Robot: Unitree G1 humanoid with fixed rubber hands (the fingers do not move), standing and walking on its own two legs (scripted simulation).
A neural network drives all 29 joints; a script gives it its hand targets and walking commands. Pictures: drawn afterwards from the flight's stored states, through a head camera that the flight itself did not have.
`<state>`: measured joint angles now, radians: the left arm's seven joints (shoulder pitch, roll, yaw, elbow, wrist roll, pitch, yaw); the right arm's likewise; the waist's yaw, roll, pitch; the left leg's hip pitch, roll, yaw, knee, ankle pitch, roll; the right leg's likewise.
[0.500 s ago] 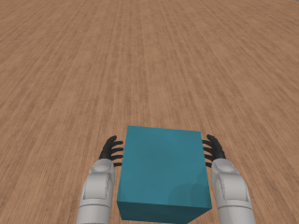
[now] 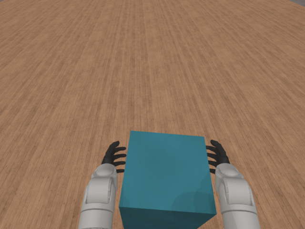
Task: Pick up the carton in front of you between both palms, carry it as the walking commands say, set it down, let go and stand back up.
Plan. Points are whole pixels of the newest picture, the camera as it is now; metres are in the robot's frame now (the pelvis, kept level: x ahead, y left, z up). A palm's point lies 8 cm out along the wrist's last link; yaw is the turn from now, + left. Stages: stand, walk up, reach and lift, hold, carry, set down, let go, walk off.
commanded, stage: carry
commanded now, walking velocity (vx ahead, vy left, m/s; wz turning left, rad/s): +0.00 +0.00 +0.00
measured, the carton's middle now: (162, 185) +0.29 +0.01 -0.06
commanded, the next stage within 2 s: hold in 0.04 s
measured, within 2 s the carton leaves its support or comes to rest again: neither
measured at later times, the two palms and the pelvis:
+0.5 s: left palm (101, 183) +0.24 +0.16 +0.05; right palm (220, 170) +0.28 -0.14 +0.05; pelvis -0.03 -0.02 +0.01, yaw +6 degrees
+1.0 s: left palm (113, 177) +0.26 +0.13 +0.04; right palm (227, 161) +0.30 -0.16 +0.05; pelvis -0.03 -0.06 +0.00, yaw +8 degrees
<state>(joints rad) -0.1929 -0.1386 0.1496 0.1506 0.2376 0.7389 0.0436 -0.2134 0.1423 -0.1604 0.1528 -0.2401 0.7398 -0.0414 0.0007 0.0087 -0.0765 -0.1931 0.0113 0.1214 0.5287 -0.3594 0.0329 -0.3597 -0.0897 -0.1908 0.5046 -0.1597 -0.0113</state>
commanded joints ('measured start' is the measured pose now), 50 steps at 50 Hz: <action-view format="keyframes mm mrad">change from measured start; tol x8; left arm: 1 -472 -909 -559 -90 -278 -44 -258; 7 -403 -875 -487 -65 -218 -103 -228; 40 -640 -918 -397 96 -209 -122 -311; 50 -838 -800 -120 388 -21 -223 -327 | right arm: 1 -390 935 563 -38 259 -32 253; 3 -296 943 552 -65 268 -34 252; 40 -481 1002 467 118 194 -42 296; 50 -673 951 137 404 50 -129 260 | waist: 1 -1 -1 -237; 4 6 94 -205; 50 -26 -27 -13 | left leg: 1 -42 133 -104 -102 274 9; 2 -42 132 -104 -102 274 9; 3 -76 -47 -260 -184 571 -5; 4 -77 -50 -260 -178 633 -11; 10 75 -63 -249 -232 471 -16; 27 -192 -42 -243 -294 40 29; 41 -166 -75 -223 -233 35 38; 50 -291 -77 -212 -127 -48 43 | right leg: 1 204 -89 110 -29 179 -8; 2 204 -89 109 -29 179 -8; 3 509 182 251 -43 395 -30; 4 566 162 281 -52 476 -34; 5 526 166 276 -79 372 -25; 12 483 191 260 -108 294 6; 32 633 150 273 -128 25 16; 50 496 106 329 -117 -201 26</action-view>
